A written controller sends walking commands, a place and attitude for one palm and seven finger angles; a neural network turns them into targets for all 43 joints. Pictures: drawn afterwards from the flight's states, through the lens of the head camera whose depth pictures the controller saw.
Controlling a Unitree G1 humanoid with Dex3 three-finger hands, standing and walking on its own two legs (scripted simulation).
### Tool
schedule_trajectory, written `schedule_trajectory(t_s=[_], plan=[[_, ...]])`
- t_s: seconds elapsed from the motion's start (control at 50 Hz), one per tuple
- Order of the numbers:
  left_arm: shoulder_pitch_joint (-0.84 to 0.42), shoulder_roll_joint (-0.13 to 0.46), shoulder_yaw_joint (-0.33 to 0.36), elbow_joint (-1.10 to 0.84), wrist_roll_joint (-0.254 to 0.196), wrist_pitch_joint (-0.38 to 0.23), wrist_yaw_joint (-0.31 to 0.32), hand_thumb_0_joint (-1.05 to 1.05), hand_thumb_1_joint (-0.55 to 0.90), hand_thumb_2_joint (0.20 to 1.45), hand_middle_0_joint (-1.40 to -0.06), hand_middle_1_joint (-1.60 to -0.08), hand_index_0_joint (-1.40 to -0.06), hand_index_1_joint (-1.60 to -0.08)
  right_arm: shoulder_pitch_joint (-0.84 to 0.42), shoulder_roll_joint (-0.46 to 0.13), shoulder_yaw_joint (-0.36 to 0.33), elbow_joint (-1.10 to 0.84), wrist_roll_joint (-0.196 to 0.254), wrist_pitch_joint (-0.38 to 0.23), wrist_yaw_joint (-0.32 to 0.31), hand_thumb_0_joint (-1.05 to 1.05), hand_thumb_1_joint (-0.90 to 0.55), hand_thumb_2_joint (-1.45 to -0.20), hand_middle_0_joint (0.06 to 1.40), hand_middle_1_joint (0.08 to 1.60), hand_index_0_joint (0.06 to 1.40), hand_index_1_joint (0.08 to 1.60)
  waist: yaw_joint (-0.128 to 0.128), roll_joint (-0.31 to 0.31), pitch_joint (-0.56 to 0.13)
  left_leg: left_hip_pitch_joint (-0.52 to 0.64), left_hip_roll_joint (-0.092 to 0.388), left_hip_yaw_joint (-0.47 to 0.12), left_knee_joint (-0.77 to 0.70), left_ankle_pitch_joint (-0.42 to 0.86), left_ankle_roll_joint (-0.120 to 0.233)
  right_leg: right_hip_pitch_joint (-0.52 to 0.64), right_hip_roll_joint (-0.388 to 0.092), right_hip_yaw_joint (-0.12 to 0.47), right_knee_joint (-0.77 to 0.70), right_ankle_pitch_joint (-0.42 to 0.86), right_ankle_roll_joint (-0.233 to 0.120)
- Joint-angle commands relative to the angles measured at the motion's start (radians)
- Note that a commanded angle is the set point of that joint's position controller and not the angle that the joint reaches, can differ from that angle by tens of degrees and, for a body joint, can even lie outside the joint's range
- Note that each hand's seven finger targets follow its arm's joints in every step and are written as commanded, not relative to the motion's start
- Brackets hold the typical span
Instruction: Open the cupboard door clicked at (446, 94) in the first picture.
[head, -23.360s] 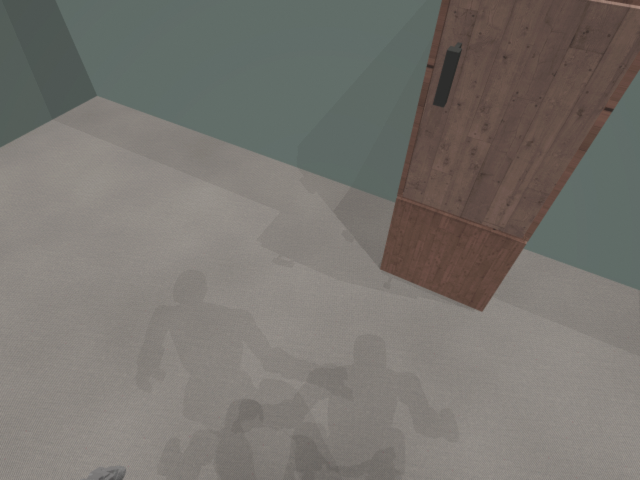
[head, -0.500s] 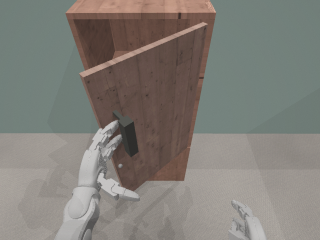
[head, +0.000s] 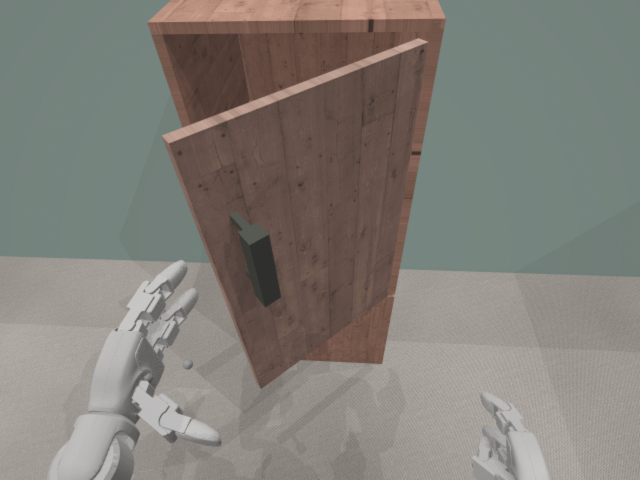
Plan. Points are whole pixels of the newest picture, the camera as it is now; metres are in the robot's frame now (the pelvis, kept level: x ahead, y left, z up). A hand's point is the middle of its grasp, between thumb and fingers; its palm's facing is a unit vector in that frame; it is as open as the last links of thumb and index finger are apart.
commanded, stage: draw the hand back to the body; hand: left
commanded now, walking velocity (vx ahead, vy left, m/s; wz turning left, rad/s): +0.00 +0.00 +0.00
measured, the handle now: (252, 258) +0.36 +0.12 +0.10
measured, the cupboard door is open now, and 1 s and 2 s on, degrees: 42 42 42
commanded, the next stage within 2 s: step back with the hand held close in 1.66 s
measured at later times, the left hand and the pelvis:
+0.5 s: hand (134, 361) +0.21 +0.20 +0.12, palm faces +0.02 -1.00 -0.05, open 16.3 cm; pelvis -0.01 +0.03 +0.01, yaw +0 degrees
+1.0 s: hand (65, 328) +0.22 +0.26 +0.16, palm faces +0.33 -0.88 -0.35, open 12.5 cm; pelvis +0.02 +0.04 +0.03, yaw -2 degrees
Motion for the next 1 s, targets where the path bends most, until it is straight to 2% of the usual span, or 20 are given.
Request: schedule_trajectory(t_s=[0.0,0.02,0.06,0.12,0.18,0.2,0.24,0.3,0.32,0.46,0.56,0.58,0.6,0.64,0.7,0.74,0.8,0.88,0.94,0.98], plan=[[-0.18,0.104,0.061,-0.217,-0.023,-0.082,-0.001,0.0,-0.5,0.3,-0.15,-0.3,-0.15,-0.3,-0.102,-0.093,-0.029,-0.16,0.007,-0.079,-0.013,0.0,-0.9,-0.9,0.2,0.3,0.2,0.3,-0.02,-0.07,-0.097,0.022,-0.058,0.018,-0.065,0.141,0.049,0.03,-0.011,0.093,-0.165,0.23,0.04],[-0.203,0.116,0.065,-0.208,-0.023,-0.085,0.001,0.0,-0.5,0.3,-0.15,-0.3,-0.15,-0.3,-0.103,-0.095,-0.031,-0.154,0.01,-0.085,-0.015,0.0,-0.9,-0.9,0.2,0.3,0.2,0.3,-0.026,-0.1,-0.089,0.015,-0.055,0.016,-0.058,0.132,0.05,0.028,-0.014,0.107,-0.177,0.199,0.041],[-0.191,0.11,0.059,-0.211,-0.018,-0.086,0.002,0.0,-0.5,0.3,-0.15,-0.3,-0.15,-0.3,-0.104,-0.095,-0.031,-0.151,0.01,-0.097,-0.015,0.0,-0.9,-0.9,0.2,0.3,0.2,0.3,-0.015,-0.049,-0.109,0.03,-0.056,0.015,-0.068,0.126,0.049,0.023,-0.011,0.095,-0.168,0.181,0.034],[-0.162,0.15,0.091,-0.242,-0.015,-0.074,0.011,0.0,-0.5,0.3,-0.15,-0.3,-0.15,-0.3,-0.101,-0.096,-0.029,-0.154,0.011,-0.109,-0.016,0.0,-0.9,-0.9,0.2,0.3,0.2,0.3,0.003,-0.042,-0.139,0.044,-0.052,0.011,-0.085,0.133,0.05,0.052,-0.007,0.083,-0.165,0.176,0.028],[-0.128,0.15,0.112,-0.263,-0.021,-0.047,0.016,0.0,-0.5,0.3,-0.15,-0.3,-0.15,-0.3,-0.107,-0.09,-0.023,-0.159,0.016,-0.115,-0.017,0.0,-0.9,-0.9,0.2,0.3,0.2,0.3,0.013,-0.026,-0.13,0.061,-0.05,0.013,-0.105,0.147,0.049,0.058,-0.001,0.061,-0.161,0.206,0.027],[-0.125,0.144,0.107,-0.274,-0.023,-0.036,0.016,0.0,-0.5,0.3,-0.15,-0.3,-0.15,-0.3,-0.106,-0.09,-0.02,-0.162,0.016,-0.117,-0.017,0.0,-0.9,-0.9,0.2,0.3,0.2,0.3,0.013,-0.013,-0.121,0.065,-0.051,0.012,-0.112,0.146,0.048,0.055,0.001,0.053,-0.16,0.207,0.026],[-0.105,0.145,0.119,-0.253,-0.031,-0.009,0.018,0.0,-0.5,0.3,-0.15,-0.3,-0.15,-0.3,-0.113,-0.093,-0.019,-0.16,0.02,-0.118,-0.018,0.0,-0.9,-0.9,0.2,0.3,0.2,0.3,0.01,-0.053,-0.08,0.054,-0.046,0.009,-0.124,0.125,0.048,0.046,0.005,0.048,-0.178,0.174,0.028],[-0.134,0.136,0.099,-0.313,-0.03,0.014,0.015,0.0,-0.5,0.3,-0.15,-0.3,-0.15,-0.3,-0.111,-0.095,-0.016,-0.166,0.021,-0.129,-0.022,0.0,-0.9,-0.9,0.2,0.3,0.2,0.3,0.006,-0.027,-0.083,0.087,-0.044,0.004,-0.141,0.115,0.048,0.037,0.01,0.032,-0.181,0.16,0.028],[-0.133,0.148,0.109,-0.315,-0.032,0.022,0.015,0.0,-0.5,0.3,-0.15,-0.3,-0.15,-0.3,-0.111,-0.097,-0.016,-0.163,0.02,-0.132,-0.025,0.0,-0.9,-0.9,0.2,0.3,0.2,0.3,0.006,-0.045,-0.088,0.091,-0.043,0.002,-0.14,0.121,0.051,0.049,0.01,0.034,-0.187,0.164,0.027],[-0.118,0.171,0.147,-0.368,-0.046,0.067,0.0,0.0,-0.5,0.3,-0.15,-0.3,-0.15,-0.3,-0.115,-0.098,-0.006,-0.151,0.024,-0.147,-0.031,0.0,-0.9,-0.9,0.2,0.3,0.2,0.3,0.013,-0.017,-0.066,0.124,-0.039,-0.011,-0.174,0.132,0.046,0.064,0.015,0.014,-0.196,0.179,0.024],[-0.129,0.182,0.164,-0.399,-0.051,0.107,-0.018,0.0,-0.325,0.375,-0.156,-0.3,-0.156,-0.3,-0.124,-0.099,0.0,-0.147,0.026,-0.151,-0.038,0.0,-0.9,-0.9,0.2,0.3,0.2,0.3,0.019,-0.004,-0.07,0.157,-0.037,-0.016,-0.193,0.156,0.045,0.084,0.017,0.003,-0.206,0.201,0.022],[-0.2,0.308,0.18,-0.503,0.097,0.074,0.126,0.0,-0.29,0.39,-0.158,-0.3,-0.158,-0.3,-0.142,-0.089,-0.008,-0.135,0.001,-0.139,-0.052,0.0,-0.9,-0.9,0.2,0.3,0.2,0.3,0.035,0.013,-0.045,0.17,-0.032,0.003,-0.235,0.142,0.051,0.123,-0.001,0.059,-0.281,0.19,0.015],[-0.091,0.23,0.163,-0.426,0.11,0.084,0.188,0.0,-0.255,0.405,-0.159,-0.3,-0.159,-0.3,-0.126,-0.076,-0.002,-0.123,-0.012,-0.133,-0.057,0.0,-0.9,-0.9,0.2,0.3,0.2,0.3,0.023,-0.022,0.005,0.175,-0.031,0.007,-0.248,0.131,0.047,0.119,-0.006,0.049,-0.304,0.17,0.015],[-0.025,0.193,0.127,-0.399,0.148,0.088,0.246,0.0,-0.185,0.435,-0.161,-0.3,-0.161,-0.3,-0.134,-0.075,0.001,-0.104,-0.015,-0.111,-0.052,0.0,-0.9,-0.9,0.2,0.3,0.2,0.3,0.021,-0.043,0.028,0.205,-0.022,0.011,-0.275,0.158,0.049,0.152,-0.006,0.044,-0.328,0.181,0.018],[-0.051,0.214,0.139,-0.422,0.179,0.076,0.288,0.0,-0.08,0.48,-0.165,-0.3,-0.165,-0.3,-0.15,-0.078,-0.002,-0.092,-0.02,-0.085,-0.048,0.0,-0.9,-0.9,0.2,0.3,0.2,0.3,0.02,0.018,0.026,0.258,-0.017,0.015,-0.323,0.179,0.047,0.194,-0.006,0.046,-0.357,0.196,0.016],[-0.059,0.227,0.151,-0.426,0.19,0.067,0.306,0.0,-0.01,0.51,-0.168,-0.3,-0.168,-0.3,-0.158,-0.082,-0.007,-0.087,-0.023,-0.079,-0.047,0.0,-0.9,-0.9,0.2,0.3,0.2,0.3,0.02,-0.007,0.014,0.283,-0.013,0.017,-0.351,0.189,0.048,0.229,-0.006,0.048,-0.377,0.205,0.017],[-0.049,0.236,0.167,-0.456,0.205,0.053,0.321,0.0,0.095,0.555,-0.171,-0.3,-0.171,-0.3,-0.164,-0.08,-0.008,-0.078,-0.028,-0.074,-0.042,0.0,-0.9,-0.9,0.2,0.3,0.2,0.3,0.028,0.035,-0.008,0.322,-0.012,0.019,-0.379,0.255,0.045,0.276,-0.005,0.042,-0.383,0.257,0.013],[0.004,0.257,0.208,-0.461,0.207,0.05,0.328,0.0,0.235,0.615,-0.176,-0.3,-0.176,-0.3,-0.167,-0.082,-0.016,-0.07,-0.031,-0.062,-0.035,0.0,-0.9,-0.9,0.2,0.3,0.2,0.3,0.038,0.011,-0.03,0.354,-0.007,0.027,-0.394,0.375,0.043,0.335,-0.002,0.041,-0.39,0.357,0.014],[0.013,0.253,0.219,-0.44,0.206,0.054,0.327,0.0,0.34,0.66,-0.18,-0.3,-0.18,-0.3,-0.174,-0.082,-0.02,-0.065,-0.03,-0.05,-0.028,0.0,-0.9,-0.9,0.2,0.3,0.2,0.3,0.036,0.007,0.017,0.353,-0.004,0.033,-0.406,0.385,0.041,0.334,-0.001,0.042,-0.408,0.366,0.017],[0.008,0.271,0.248,-0.448,0.204,0.049,0.328,0.0,0.41,0.69,-0.182,-0.3,-0.182,-0.3,-0.174,-0.085,-0.026,-0.064,-0.031,-0.042,-0.028,0.0,-0.9,-0.9,0.2,0.3,0.2,0.3,0.039,-0.012,-0.002,0.366,-0.004,0.037,-0.407,0.403,0.043,0.347,0.001,0.043,-0.412,0.386,0.017]])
